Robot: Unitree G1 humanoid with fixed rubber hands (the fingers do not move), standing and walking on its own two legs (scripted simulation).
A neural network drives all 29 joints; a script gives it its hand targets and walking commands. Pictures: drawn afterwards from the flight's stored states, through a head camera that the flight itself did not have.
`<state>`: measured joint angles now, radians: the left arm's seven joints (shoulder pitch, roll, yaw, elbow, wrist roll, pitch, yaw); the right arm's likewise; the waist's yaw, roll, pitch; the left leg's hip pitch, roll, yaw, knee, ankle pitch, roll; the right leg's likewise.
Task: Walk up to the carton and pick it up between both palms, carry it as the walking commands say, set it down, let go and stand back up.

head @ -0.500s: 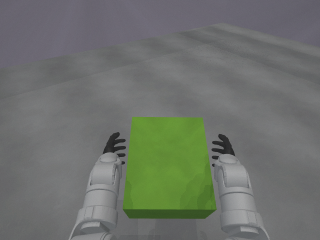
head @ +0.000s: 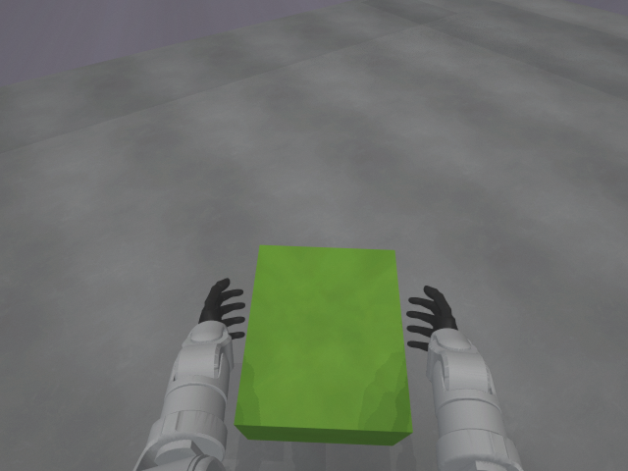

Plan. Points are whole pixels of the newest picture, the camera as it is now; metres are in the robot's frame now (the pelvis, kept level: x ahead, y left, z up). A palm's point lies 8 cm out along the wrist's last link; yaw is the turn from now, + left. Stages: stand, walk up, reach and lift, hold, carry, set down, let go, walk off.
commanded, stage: set down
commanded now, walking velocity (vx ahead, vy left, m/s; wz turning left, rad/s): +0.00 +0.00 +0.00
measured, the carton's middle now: (323, 341) +0.36 +0.00 -0.11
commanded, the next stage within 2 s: none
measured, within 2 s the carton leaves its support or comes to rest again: neither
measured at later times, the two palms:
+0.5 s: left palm (230, 342) +0.35 +0.16 -0.10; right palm (420, 352) +0.34 -0.16 -0.11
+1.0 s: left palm (242, 356) +0.37 +0.15 -0.20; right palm (406, 363) +0.36 -0.15 -0.20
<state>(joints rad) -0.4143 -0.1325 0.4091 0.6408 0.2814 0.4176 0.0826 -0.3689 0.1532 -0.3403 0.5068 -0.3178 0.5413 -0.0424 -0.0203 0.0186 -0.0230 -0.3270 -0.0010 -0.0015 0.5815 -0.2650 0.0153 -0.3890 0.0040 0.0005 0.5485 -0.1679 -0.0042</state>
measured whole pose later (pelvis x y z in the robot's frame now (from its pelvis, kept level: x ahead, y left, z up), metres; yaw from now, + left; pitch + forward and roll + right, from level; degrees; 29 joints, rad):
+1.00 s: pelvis -0.04 -0.01 -0.13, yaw +1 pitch +39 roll +2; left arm -0.66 -0.12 0.44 0.45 0.23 0.28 0.08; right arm -0.62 0.19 -0.37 0.36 -0.24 0.32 -0.22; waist 0.00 0.02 -0.17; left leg -1.51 -0.01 0.00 1.20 -0.38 -0.02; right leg -1.57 0.00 0.00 1.16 -0.27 -0.02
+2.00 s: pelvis -0.06 -0.01 -0.27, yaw +5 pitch +51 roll +4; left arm -0.96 0.02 0.40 0.63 0.14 0.28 0.11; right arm -0.90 0.08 -0.36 0.53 -0.19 0.33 -0.31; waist -0.01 0.01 -0.19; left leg -2.10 -0.05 0.00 1.69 -0.48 -0.04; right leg -2.18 0.03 0.04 1.66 -0.37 -0.01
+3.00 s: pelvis -0.08 -0.01 -0.36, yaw +5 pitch +40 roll +3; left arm -1.37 0.22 0.29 0.83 0.03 0.24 0.17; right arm -1.37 -0.27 -0.16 0.91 -0.02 0.31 -0.10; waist -0.06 -0.01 0.34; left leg -2.20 -0.07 0.00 2.05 -0.55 -0.04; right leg -2.27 0.04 0.04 2.01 -0.42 0.01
